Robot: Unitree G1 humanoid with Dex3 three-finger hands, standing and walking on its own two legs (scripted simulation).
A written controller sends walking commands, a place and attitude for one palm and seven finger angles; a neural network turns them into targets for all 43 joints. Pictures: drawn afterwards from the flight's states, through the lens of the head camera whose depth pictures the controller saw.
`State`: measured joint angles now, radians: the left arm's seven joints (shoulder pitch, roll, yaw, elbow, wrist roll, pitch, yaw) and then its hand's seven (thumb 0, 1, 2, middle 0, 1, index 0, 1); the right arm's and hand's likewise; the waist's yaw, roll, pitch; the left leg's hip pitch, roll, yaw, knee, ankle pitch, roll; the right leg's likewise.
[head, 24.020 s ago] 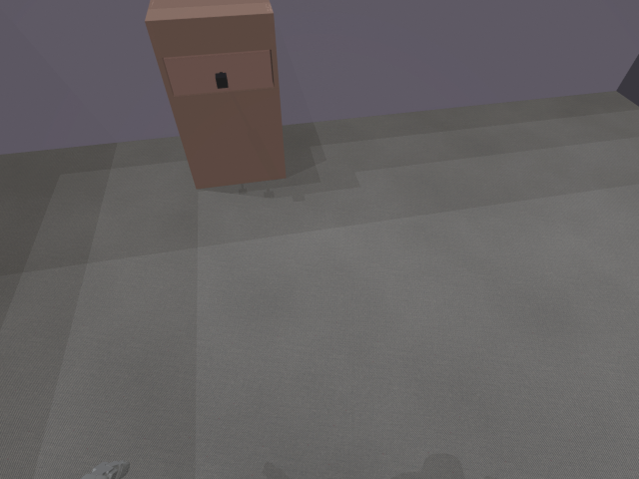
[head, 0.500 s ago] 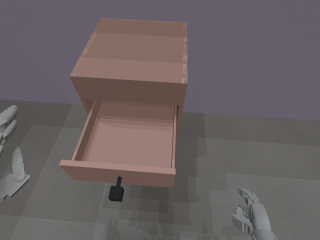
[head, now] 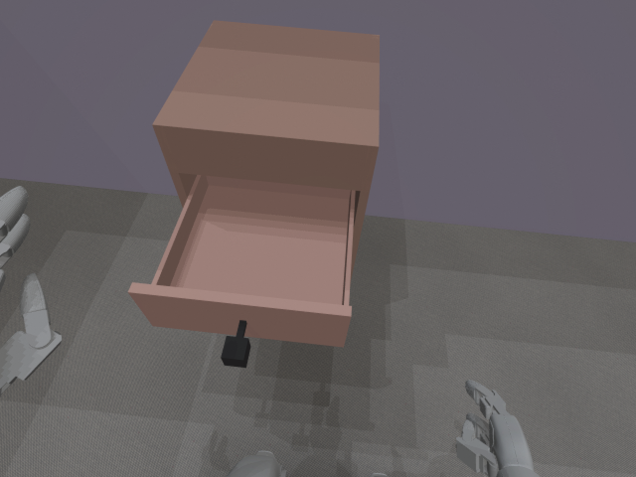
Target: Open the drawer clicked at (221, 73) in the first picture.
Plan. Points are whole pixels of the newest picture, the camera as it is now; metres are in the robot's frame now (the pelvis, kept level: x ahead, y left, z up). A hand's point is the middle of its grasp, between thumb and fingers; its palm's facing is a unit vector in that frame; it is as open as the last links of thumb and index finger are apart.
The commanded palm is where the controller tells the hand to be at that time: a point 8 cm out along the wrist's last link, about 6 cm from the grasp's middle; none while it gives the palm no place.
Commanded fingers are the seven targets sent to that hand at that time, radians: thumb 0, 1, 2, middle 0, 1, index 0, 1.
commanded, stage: step back with the hand held close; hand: left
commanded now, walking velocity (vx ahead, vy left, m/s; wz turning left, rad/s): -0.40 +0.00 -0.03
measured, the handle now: (238, 341) +0.35 +0.16 -0.20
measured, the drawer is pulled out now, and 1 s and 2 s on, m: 0.29 0.29 0.29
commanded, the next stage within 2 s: stop stepping back and stand still in 0.40 s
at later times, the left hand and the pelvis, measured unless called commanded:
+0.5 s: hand (97, 459) +0.12 +0.16 +0.18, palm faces +0.15 -0.83 -0.53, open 7.4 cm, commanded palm +0.05 +0.23 +0.19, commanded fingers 0.00 0.90 0.90 -0.20 -0.30 -0.20 -0.30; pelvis -0.09 -0.04 +0.01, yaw -3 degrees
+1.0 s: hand out of the picture +0.02 +0.20 +0.17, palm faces +0.37 -0.83 -0.42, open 7.4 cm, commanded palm -0.04 +0.24 +0.19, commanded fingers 0.00 0.90 0.90 -0.20 -0.30 -0.20 -0.30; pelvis -0.17 -0.04 +0.01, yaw +0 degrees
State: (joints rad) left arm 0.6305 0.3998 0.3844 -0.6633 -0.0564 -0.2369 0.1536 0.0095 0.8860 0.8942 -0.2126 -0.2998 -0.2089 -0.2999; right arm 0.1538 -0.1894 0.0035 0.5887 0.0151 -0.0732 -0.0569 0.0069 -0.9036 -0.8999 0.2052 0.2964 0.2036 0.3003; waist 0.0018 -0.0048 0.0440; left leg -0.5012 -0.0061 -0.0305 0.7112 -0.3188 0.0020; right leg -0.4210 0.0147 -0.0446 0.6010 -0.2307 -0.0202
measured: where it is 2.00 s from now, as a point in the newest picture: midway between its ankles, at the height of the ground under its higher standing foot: outside the picture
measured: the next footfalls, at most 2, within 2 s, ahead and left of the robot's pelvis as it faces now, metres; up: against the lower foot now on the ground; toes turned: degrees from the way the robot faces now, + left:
right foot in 0.38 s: -0.11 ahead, -0.14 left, +0.00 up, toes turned -2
left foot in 0.64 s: -0.09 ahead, +0.07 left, +0.00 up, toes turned +1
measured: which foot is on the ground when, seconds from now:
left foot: down 0.00-0.42, up 0.44-0.62, down 0.64-1.00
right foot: down 0.00-0.10, up 0.12-0.36, down 0.38-1.00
